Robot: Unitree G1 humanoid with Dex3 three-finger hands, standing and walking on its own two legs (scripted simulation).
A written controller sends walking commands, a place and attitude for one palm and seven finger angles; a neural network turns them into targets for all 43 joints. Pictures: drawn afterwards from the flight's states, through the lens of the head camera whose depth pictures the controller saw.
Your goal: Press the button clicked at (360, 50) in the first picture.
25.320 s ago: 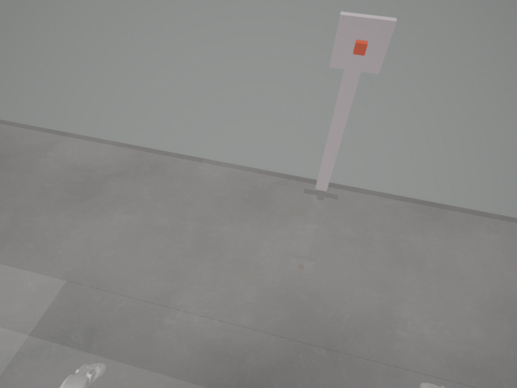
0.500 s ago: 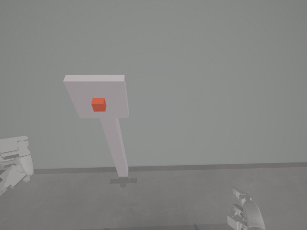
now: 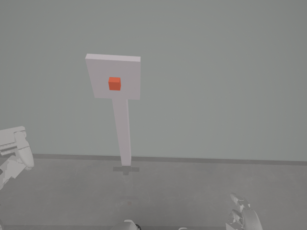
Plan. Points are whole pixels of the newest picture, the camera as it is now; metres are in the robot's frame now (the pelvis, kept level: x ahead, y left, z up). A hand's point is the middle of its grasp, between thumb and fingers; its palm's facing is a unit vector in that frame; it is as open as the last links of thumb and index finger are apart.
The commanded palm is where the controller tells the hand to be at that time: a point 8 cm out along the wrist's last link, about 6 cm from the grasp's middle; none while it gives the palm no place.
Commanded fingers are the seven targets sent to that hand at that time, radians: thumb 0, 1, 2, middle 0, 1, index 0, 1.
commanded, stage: step back with the hand held close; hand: left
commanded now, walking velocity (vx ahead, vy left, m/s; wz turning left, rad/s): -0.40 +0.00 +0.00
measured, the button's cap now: (115, 83) +0.58 +0.17 +0.02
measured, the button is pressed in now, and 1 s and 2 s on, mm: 0 0 0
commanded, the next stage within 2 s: stop stepping back and stand still in 0.22 s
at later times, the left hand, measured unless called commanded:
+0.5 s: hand (12, 211) +0.12 +0.21 +0.18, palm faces +0.25 -0.85 -0.47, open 3.1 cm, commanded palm +0.05 +0.26 +0.19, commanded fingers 0.00 0.90 0.90 -1.30 -1.50 -1.30 -1.50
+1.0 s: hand out of the picture +0.05 +0.23 +0.19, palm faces +0.32 -0.83 -0.45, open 3.1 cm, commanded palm +0.00 +0.28 +0.19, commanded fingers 0.00 0.90 0.90 -1.30 -1.50 -1.30 -1.50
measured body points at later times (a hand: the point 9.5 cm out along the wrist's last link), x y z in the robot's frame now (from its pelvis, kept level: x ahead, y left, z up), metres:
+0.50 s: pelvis -0.10 -0.01 +0.01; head -0.09 +0.01 +0.46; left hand +0.10 +0.26 +0.21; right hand +0.06 -0.25 -0.05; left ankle +0.03 +0.07 -0.72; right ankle -0.13 -0.12 -0.72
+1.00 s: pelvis -0.15 +0.01 +0.01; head -0.15 +0.02 +0.46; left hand +0.03 +0.27 +0.21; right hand -0.01 -0.21 -0.07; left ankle -0.10 +0.12 -0.72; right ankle -0.13 -0.09 -0.72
